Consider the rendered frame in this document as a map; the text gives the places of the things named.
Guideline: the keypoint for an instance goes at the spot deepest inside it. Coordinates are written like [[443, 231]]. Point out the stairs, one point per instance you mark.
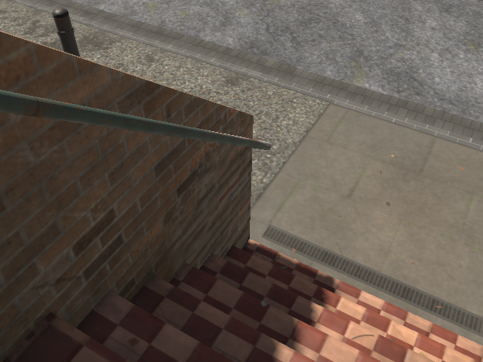
[[252, 305]]

